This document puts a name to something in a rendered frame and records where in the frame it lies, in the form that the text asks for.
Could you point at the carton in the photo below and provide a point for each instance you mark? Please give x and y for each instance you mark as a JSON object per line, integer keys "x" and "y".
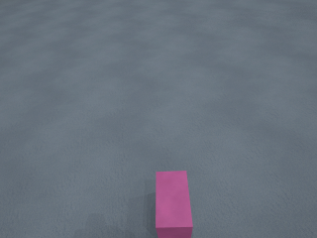
{"x": 173, "y": 209}

